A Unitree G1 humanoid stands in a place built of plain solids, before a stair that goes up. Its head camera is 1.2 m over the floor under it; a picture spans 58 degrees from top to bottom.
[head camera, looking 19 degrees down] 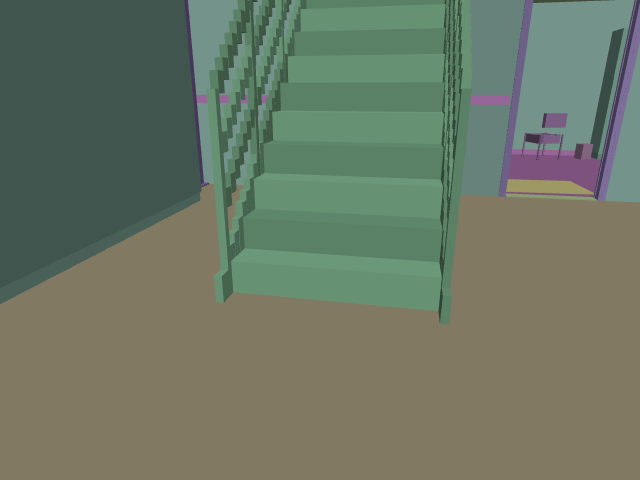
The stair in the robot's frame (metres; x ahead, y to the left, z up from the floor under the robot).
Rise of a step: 0.21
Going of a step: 0.24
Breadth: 1.35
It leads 11 degrees to the right of straight ahead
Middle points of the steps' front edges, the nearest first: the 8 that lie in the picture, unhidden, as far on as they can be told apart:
2.35 -0.07 0.21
2.58 -0.11 0.42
2.81 -0.16 0.63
3.04 -0.21 0.84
3.27 -0.25 1.05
3.51 -0.30 1.26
3.74 -0.35 1.47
3.97 -0.39 1.68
